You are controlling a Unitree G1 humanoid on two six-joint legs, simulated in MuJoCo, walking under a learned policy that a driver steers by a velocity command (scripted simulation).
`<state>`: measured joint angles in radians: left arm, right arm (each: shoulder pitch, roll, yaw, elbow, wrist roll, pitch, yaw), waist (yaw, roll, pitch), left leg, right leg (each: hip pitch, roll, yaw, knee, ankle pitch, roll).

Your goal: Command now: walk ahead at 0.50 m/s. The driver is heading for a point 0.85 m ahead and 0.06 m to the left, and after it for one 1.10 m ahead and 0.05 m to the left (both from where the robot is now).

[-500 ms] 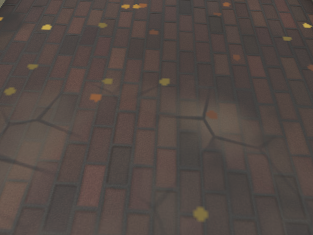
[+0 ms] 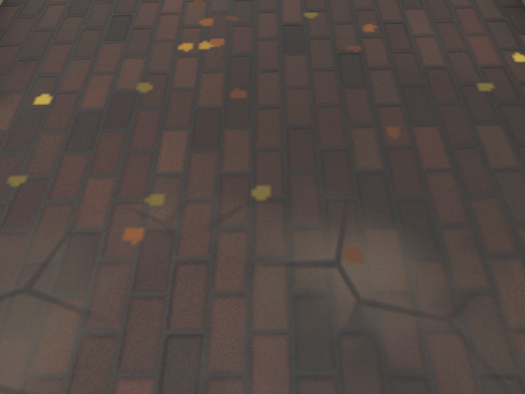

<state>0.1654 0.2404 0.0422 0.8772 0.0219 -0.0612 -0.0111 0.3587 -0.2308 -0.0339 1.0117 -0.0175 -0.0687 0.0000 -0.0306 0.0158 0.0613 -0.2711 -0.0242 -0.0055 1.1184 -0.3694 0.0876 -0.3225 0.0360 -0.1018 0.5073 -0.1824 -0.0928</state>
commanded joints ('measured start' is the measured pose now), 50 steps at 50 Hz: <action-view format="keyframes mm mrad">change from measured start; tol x32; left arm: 1 92 59 13 12 -9 -19 3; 23 382 -4 -14 108 -48 -25 13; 45 -220 30 5 -70 1 12 -13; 50 307 156 60 75 36 -24 20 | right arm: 1 29 -67 -16 -46 -18 7 12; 17 -424 -46 1 -200 -7 17 27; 23 152 -254 -78 -56 -52 -13 -12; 50 91 -76 -19 20 5 -22 -17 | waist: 1 7 -76 -28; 50 198 -64 -243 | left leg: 1 -229 99 -44 24 91 -9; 18 -311 64 77 -550 276 -14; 21 50 -17 113 -666 233 49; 23 619 413 -493 -733 102 232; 34 123 213 -109 -1021 346 129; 46 396 256 -38 -903 704 104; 50 103 144 67 -233 637 34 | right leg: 1 181 -268 327 -332 98 -114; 21 397 -226 92 27 806 -54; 24 -255 21 126 798 -328 6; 45 -310 -97 34 87 96 30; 50 431 -207 213 -61 -24 -105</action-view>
